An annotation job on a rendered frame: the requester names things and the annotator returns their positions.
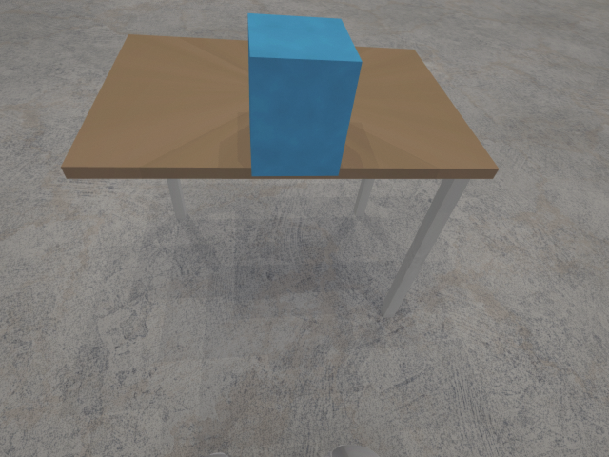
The table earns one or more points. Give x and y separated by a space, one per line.
178 108

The carton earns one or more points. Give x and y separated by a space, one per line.
303 75

